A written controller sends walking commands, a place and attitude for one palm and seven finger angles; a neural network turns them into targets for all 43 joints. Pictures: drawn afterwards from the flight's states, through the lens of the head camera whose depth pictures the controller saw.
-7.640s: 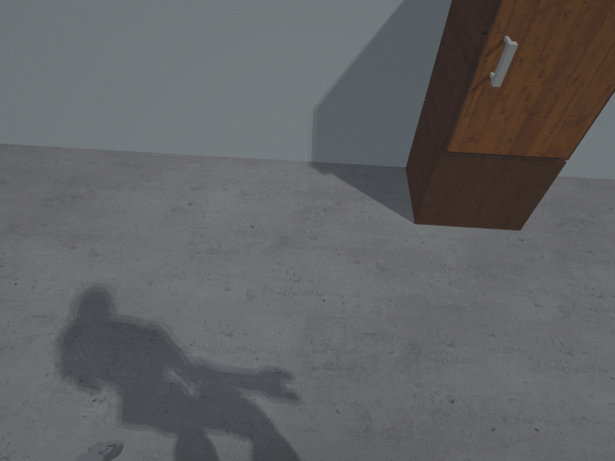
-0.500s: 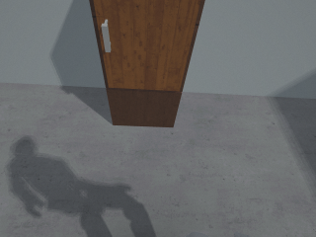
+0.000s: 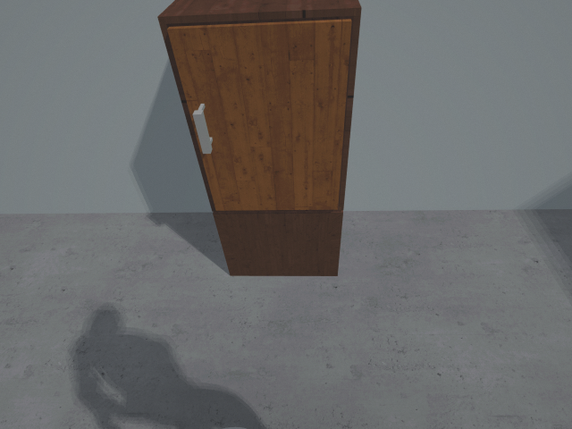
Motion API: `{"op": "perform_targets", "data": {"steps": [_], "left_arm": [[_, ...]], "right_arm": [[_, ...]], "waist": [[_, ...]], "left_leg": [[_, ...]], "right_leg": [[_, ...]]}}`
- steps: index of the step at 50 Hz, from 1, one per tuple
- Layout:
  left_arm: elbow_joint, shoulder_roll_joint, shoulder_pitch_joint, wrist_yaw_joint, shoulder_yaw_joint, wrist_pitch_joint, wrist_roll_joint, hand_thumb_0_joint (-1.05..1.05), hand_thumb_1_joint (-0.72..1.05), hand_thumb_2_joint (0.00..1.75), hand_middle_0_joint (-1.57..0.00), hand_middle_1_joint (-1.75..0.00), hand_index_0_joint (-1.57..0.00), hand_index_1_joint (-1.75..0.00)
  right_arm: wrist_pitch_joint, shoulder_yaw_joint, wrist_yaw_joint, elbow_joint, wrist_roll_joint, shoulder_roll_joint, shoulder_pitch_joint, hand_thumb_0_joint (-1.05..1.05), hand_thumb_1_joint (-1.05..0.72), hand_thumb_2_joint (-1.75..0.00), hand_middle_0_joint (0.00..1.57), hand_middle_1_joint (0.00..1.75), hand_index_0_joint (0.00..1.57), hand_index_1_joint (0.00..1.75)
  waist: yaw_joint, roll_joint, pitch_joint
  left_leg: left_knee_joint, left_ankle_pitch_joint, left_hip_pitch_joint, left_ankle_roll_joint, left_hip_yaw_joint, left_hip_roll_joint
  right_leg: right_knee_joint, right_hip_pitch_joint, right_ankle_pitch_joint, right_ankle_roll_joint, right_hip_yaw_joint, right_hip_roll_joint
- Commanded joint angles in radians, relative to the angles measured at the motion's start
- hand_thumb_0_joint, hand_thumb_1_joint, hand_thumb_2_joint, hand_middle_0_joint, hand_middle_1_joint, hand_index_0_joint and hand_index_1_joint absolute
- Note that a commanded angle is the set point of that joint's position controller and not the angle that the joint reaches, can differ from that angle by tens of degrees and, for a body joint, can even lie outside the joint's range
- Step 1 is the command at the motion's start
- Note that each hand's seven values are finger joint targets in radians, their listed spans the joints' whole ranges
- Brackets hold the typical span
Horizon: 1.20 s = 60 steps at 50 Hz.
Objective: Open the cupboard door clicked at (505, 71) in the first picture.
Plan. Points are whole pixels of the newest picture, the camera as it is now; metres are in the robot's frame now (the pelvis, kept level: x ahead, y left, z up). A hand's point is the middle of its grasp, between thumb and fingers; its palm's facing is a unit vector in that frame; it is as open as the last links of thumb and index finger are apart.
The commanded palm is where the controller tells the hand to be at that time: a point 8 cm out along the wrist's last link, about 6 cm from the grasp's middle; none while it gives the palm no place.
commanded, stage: take the last steps up to it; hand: left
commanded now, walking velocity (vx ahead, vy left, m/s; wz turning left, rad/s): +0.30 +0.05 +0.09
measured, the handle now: (204, 128) +0.86 +0.28 -0.01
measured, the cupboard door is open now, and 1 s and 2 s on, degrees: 0 0 0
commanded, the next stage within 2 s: come to a stop and stand still in 0.76 s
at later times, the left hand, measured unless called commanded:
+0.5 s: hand out of the picture +0.07 +0.24 -0.19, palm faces +0.14 -0.98 -0.13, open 7.4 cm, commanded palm none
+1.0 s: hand (205, 304) +0.41 +0.21 -0.17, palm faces -0.04 -0.98 -0.21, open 7.4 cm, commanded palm none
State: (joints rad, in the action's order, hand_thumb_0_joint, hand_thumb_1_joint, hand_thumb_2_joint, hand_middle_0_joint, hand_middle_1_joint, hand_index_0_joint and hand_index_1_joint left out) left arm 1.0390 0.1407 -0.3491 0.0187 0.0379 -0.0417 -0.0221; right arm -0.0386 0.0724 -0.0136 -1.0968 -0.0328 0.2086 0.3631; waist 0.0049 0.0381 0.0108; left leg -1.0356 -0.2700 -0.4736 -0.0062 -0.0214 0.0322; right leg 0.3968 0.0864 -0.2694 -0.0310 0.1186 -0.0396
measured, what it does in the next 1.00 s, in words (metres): walks ahead: left foot, then right foot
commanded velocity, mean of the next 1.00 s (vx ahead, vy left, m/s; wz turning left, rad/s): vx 0.15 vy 0.02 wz -0.02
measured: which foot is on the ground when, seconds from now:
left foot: up 0.00-0.34, down 0.36-0.90, up 0.92-1.00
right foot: down 0.00-0.38, up 0.40-0.88, down 0.90-1.00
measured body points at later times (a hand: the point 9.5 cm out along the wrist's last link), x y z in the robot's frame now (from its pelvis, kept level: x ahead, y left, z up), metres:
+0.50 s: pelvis +0.16 +0.09 -0.02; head +0.17 +0.10 +0.43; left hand +0.07 +0.29 -0.18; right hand +0.27 -0.13 -0.16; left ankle +0.19 +0.17 -0.75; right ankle +0.08 -0.05 -0.66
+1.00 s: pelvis +0.31 +0.05 -0.02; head +0.34 +0.02 +0.43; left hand +0.41 +0.26 -0.16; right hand +0.23 -0.16 -0.18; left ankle +0.22 +0.18 -0.70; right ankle +0.37 -0.04 -0.75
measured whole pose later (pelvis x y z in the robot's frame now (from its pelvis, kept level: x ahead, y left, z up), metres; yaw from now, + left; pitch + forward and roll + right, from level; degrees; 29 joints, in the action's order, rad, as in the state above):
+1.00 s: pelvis +0.31 +0.05 -0.02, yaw +0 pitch -2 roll +1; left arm 1.01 0.13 -0.12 0.01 0.02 -0.04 -0.02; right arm 0.00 0.03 0.03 -1.15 0.00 0.14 0.38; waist 0.05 0.04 -0.10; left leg -0.91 -0.55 -0.24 -0.02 -0.07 0.05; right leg 0.58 0.33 -0.22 -0.06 0.12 -0.04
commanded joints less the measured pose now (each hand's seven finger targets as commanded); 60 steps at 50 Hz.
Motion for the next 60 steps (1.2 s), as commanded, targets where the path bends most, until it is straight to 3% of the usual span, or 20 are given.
{"op": "perform_targets", "data": {"steps": [1,8,13,14,16,17,18,19,20,22,26,34,39,42,43,44,45,46,50,60], "left_arm": [[0.005,0.096,-0.084,0.006,0.003,-0.035,0.006,0.0,0.9,0.9,-0.2,-0.3,-0.2,-0.3],[0.087,0.101,-0.218,0.012,0.001,-0.053,-0.001,0.0,0.9,0.9,-0.2,-0.3,-0.2,-0.3],[0.118,0.118,-0.23,0.02,0.009,-0.038,-0.009,0.0,0.9,0.9,-0.2,-0.3,-0.2,-0.3],[0.115,0.125,-0.221,0.021,0.013,-0.035,-0.009,0.0,0.9,0.9,-0.2,-0.3,-0.2,-0.3],[0.113,0.13,-0.181,0.019,0.017,-0.03,-0.003,0.0,0.9,0.9,-0.2,-0.3,-0.2,-0.3],[0.108,0.1,-0.203,0.013,0.013,-0.028,0.004,0.0,0.9,0.9,-0.2,-0.3,-0.2,-0.3],[0.087,0.038,-0.238,0.002,0.006,-0.024,0.015,0.0,0.9,0.9,-0.2,-0.3,-0.2,-0.3],[0.051,0.045,-0.187,0.005,0.007,-0.025,0.009,0.0,0.9,0.9,-0.2,-0.3,-0.2,-0.3],[0.042,0.041,-0.115,0.008,0.007,-0.018,0.01,0.0,0.9,0.9,-0.2,-0.3,-0.2,-0.3],[0.039,0.04,-0.03,-0.01,0.018,-0.012,-0.001,0.0,0.9,0.9,-0.2,-0.3,-0.2,-0.3],[0.056,0.009,-0.099,-0.018,0.022,0.023,-0.011,0.0,0.9,0.9,-0.2,-0.3,-0.2,-0.3],[-0.065,0.061,0.117,-0.029,0.029,0.042,-0.006,0.0,0.9,0.9,-0.2,-0.3,-0.2,-0.3],[-0.111,0.056,0.244,-0.027,0.017,0.031,-0.003,0.0,0.9,0.9,-0.2,-0.3,-0.2,-0.3],[-0.095,0.067,0.194,-0.027,0.016,0.019,-0.002,0.0,0.9,0.9,-0.2,-0.3,-0.2,-0.3],[-0.064,0.086,0.108,-0.024,0.019,0.007,-0.003,0.0,0.9,0.9,-0.2,-0.3,-0.2,-0.3],[-0.026,0.132,0.006,-0.015,0.028,-0.009,-0.006,0.0,0.9,0.9,-0.2,-0.3,-0.2,-0.3],[0.009,0.216,-0.102,0.0,0.045,-0.023,-0.005,0.0,0.9,0.9,-0.2,-0.3,-0.2,-0.3],[0.015,0.243,-0.112,0.001,0.04,-0.022,0.013,0.0,0.9,0.9,-0.2,-0.3,-0.2,-0.3],[-0.044,0.182,0.139,0.03,0.021,0.012,0.003,0.0,0.9,0.9,-0.2,-0.3,-0.2,-0.3],[-0.1,0.217,0.177,0.028,0.057,0.051,-0.013,0.0,0.9,0.9,-0.2,-0.3,-0.2,-0.3]], "right_arm": [[0.027,0.006,-0.011,0.073,0.003,0.01,-0.038,0.0,-0.9,-0.9,0.2,0.3,0.2,0.3],[0.044,-0.008,-0.024,0.12,0.01,-0.004,-0.207,0.0,-0.9,-0.9,0.2,0.3,0.2,0.3],[0.064,-0.022,-0.029,0.146,0.015,-0.026,-0.29,0.0,-0.9,-0.9,0.2,0.3,0.2,0.3],[0.069,-0.021,-0.026,0.144,0.016,-0.02,-0.272,0.0,-0.9,-0.9,0.2,0.3,0.2,0.3],[0.085,-0.013,-0.007,0.087,0.008,0.014,-0.087,0.0,-0.9,-0.9,0.2,0.3,0.2,0.3],[0.094,0.003,0.008,0.041,0.001,0.09,0.066,0.0,-0.9,-0.9,0.2,0.3,0.2,0.3],[0.097,0.03,0.022,0.02,-0.002,0.208,0.169,0.0,-0.9,-0.9,0.2,0.3,0.2,0.3],[0.087,0.032,0.025,0.02,0.011,0.23,0.188,0.0,-0.9,-0.9,0.2,0.3,0.2,0.3],[0.091,0.028,0.035,0.03,0.016,0.198,0.115,0.0,-0.9,-0.9,0.2,0.3,0.2,0.3],[0.1,0.0,0.036,0.066,0.013,0.087,-0.015,0.0,-0.9,-0.9,0.2,0.3,0.2,0.3],[0.124,-0.018,0.038,0.069,0.016,0.012,-0.064,0.0,-0.9,-0.9,0.2,0.3,0.2,0.3],[0.121,-0.008,0.036,0.069,0.014,0.052,-0.015,0.0,-0.9,-0.9,0.2,0.3,0.2,0.3],[0.103,-0.006,0.037,0.031,0.001,0.06,0.065,0.0,-0.9,-0.9,0.2,0.3,0.2,0.3],[0.092,-0.008,0.039,0.016,0.0,0.071,0.064,0.0,-0.9,-0.9,0.2,0.3,0.2,0.3],[0.09,-0.011,0.038,0.012,0.006,0.067,0.057,0.0,-0.9,-0.9,0.2,0.3,0.2,0.3],[0.095,-0.019,0.036,0.009,0.018,0.041,0.067,0.0,-0.9,-0.9,0.2,0.3,0.2,0.3],[0.101,-0.028,0.034,0.023,0.028,-0.009,0.102,0.0,-0.9,-0.9,0.2,0.3,0.2,0.3],[0.084,-0.027,0.044,0.026,0.035,0.012,0.101,0.0,-0.9,-0.9,0.2,0.3,0.2,0.3],[0.025,-0.028,0.05,0.007,0.037,-0.031,0.043,0.0,-0.9,-0.9,0.2,0.3,0.2,0.3],[-0.013,-0.002,0.021,0.095,0.019,0.007,-0.044,0.0,-0.9,-0.9,0.2,0.3,0.2,0.3]], "waist": [[-0.008,-0.183,-0.171],[-0.05,-0.17,-0.174],[-0.059,-0.215,-0.168],[-0.05,-0.215,-0.16],[0.046,-0.165,-0.052],[0.099,-0.027,0.071],[0.106,0.242,0.175],[0.106,0.209,0.182],[0.102,0.178,0.128],[0.051,0.041,-0.07],[-0.029,0.058,-0.072],[-0.02,0.03,-0.14],[0.034,0.033,-0.142],[0.01,0.051,-0.081],[-0.031,0.008,-0.037],[-0.07,-0.054,0.043],[-0.083,-0.219,0.161],[-0.072,-0.179,0.196],[-0.003,-0.078,0.046],[-0.018,-0.224,0.037]], "left_leg": [[-0.04,0.138,-0.175,-0.026,0.01,0.056],[0.135,0.132,-0.241,-0.023,-0.043,0.082],[0.343,0.045,-0.074,0.019,-0.093,0.051],[0.371,0.018,-0.011,0.03,-0.099,0.042],[0.526,0.072,0.279,0.047,-0.139,-0.02],[0.555,0.141,0.547,0.066,-0.076,0.057],[0.599,0.235,0.754,0.15,0.298,0.324],[0.708,0.168,0.702,0.203,0.393,0.415],[0.772,0.045,0.592,0.201,0.394,0.417],[0.825,0.038,0.35,0.18,0.27,0.345],[0.861,0.201,0.252,0.156,0.062,0.252],[0.875,0.311,0.333,0.186,0.01,0.254],[0.787,0.46,0.393,0.17,-0.006,0.26],[0.669,0.512,0.422,0.144,-0.03,0.239],[0.55,0.546,0.397,0.112,-0.057,0.21],[0.392,0.474,0.278,0.066,-0.086,0.154],[0.169,0.073,0.078,0.008,-0.153,0.034],[0.032,-0.348,0.105,-0.014,-0.067,-0.006],[0.033,-0.271,0.137,-0.025,0.033,0.035],[0.115,-0.172,0.107,-0.045,0.004,-0.004]], "right_leg": [[-0.301,0.067,-0.022,-0.026,-0.131,-0.226],[-0.244,-0.066,0.242,-0.081,-0.111,-0.258],[-0.164,-0.061,0.397,-0.08,-0.084,-0.272],[-0.132,-0.047,0.416,-0.082,-0.084,-0.279],[0.122,0.006,0.551,-0.047,-0.017,-0.214],[0.354,0.125,0.42,-0.014,0.021,-0.163],[0.646,0.399,-0.159,0.03,0.058,-0.025],[0.805,0.471,-0.34,0.008,-0.033,-0.006],[0.899,0.517,-0.269,0.005,-0.084,-0.036],[0.896,0.523,-0.108,0.009,-0.107,-0.102],[0.776,0.444,0.006,0.038,-0.094,-0.106],[0.51,0.529,0.117,0.06,-0.093,-0.108],[0.309,0.433,0.055,0.034,-0.038,-0.058],[0.18,0.287,0.046,0.012,0.008,-0.006],[0.084,0.15,0.125,0.009,0.021,0.01],[0.065,-0.072,0.35,-0.012,-0.067,-0.06],[0.086,-0.299,0.824,-0.108,-0.33,-0.305],[0.048,-0.236,1.094,-0.214,-0.374,-0.403],[-0.002,0.086,0.856,-0.18,-0.233,-0.326],[-0.08,0.161,0.345,-0.147,-0.212,-0.274]]}}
